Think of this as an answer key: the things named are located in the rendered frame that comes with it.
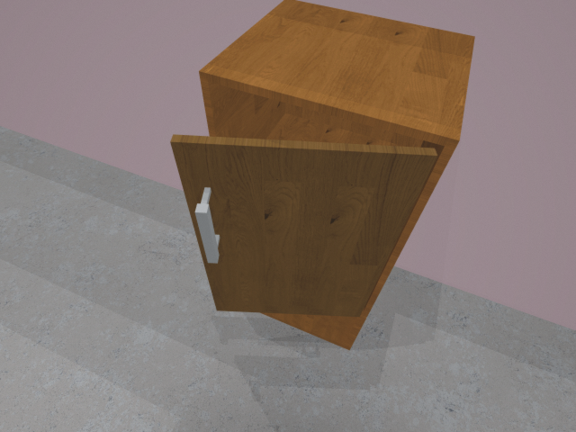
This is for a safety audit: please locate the cupboard door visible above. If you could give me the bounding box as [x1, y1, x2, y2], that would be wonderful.
[170, 134, 437, 317]

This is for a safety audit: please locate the handle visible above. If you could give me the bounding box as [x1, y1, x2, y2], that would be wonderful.
[195, 187, 220, 264]

